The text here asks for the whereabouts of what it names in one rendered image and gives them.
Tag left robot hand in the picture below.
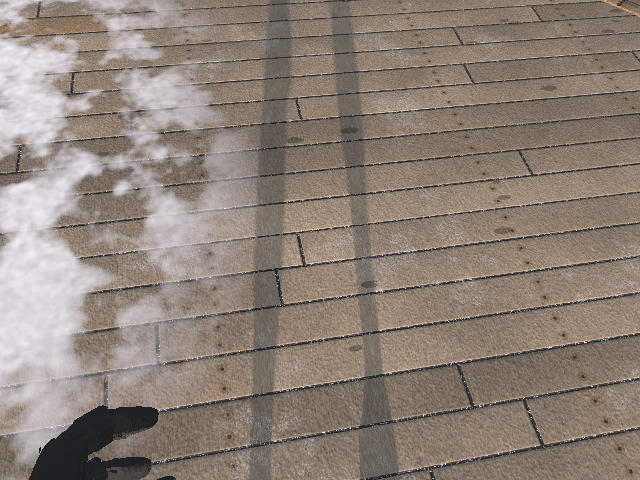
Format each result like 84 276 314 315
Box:
29 405 176 480

